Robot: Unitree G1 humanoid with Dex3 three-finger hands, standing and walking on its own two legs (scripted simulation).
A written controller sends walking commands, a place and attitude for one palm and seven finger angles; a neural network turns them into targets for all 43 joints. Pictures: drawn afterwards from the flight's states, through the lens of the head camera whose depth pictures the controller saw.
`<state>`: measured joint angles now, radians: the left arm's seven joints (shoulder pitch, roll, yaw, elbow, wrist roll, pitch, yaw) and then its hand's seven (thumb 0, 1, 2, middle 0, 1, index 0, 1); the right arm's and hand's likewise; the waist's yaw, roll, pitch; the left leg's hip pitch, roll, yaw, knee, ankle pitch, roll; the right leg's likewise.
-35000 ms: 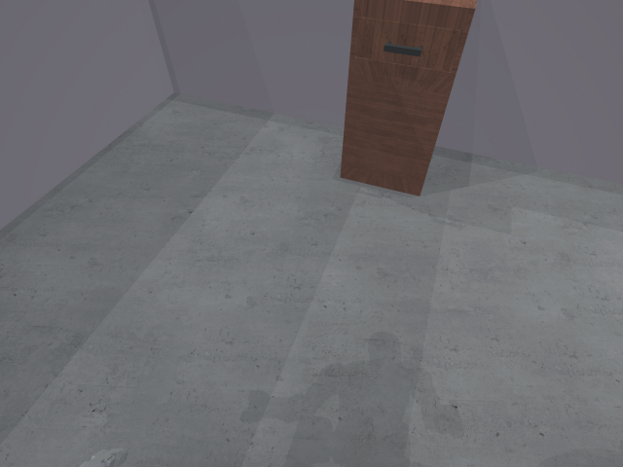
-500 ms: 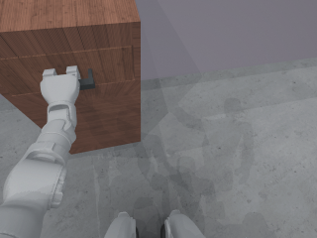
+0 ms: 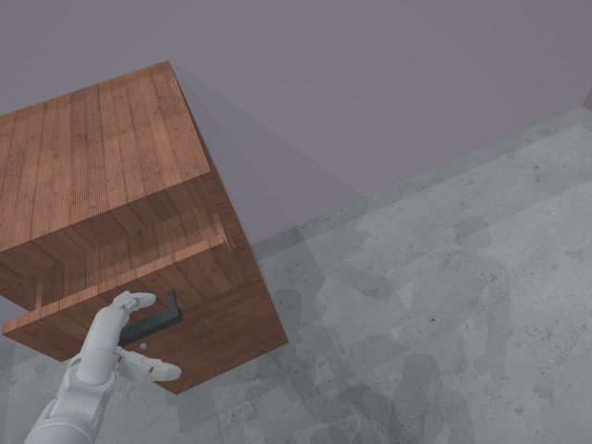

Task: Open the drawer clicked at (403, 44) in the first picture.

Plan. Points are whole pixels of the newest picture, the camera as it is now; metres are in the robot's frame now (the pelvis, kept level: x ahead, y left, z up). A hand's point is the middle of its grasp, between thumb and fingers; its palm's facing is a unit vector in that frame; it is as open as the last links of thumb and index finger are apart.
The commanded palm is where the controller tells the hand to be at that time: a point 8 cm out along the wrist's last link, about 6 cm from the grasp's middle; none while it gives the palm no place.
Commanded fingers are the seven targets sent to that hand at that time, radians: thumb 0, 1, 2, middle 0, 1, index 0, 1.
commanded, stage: relax the arm and regain balance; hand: left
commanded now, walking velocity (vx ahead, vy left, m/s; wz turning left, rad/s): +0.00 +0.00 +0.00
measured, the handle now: (140, 319) +0.34 +0.28 -0.07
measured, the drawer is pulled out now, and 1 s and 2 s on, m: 0.09 0.19 0.19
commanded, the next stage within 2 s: stand and wait in 1.08 s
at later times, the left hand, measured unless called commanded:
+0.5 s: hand (146, 393) +0.21 +0.22 -0.03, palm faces -0.03 -0.84 -0.54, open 14.7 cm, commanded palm none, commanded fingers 0.00 -0.50 0.30 -0.15 -0.30 -0.15 -0.30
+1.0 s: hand (144, 418) +0.18 +0.21 -0.03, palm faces -0.08 -0.86 -0.51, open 15.1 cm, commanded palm none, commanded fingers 0.00 -0.50 0.30 -0.15 -0.30 -0.15 -0.30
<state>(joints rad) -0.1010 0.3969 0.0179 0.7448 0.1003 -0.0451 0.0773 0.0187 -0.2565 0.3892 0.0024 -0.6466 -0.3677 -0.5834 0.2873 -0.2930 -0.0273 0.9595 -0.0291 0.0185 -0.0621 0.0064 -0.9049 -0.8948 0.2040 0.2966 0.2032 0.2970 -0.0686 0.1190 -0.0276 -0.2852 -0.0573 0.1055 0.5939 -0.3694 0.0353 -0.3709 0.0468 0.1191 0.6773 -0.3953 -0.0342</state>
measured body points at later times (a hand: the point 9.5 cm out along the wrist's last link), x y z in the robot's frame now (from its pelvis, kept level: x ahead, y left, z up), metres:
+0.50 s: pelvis -0.03 -0.04 +0.02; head -0.06 -0.06 +0.47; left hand +0.21 +0.26 +0.01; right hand +0.04 -0.35 -0.11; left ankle -0.07 +0.11 -0.73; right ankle -0.04 -0.10 -0.73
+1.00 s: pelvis -0.09 -0.02 +0.02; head -0.11 -0.04 +0.47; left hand +0.18 +0.25 +0.01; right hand -0.13 -0.28 -0.15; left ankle -0.07 +0.11 -0.73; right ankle -0.04 -0.10 -0.73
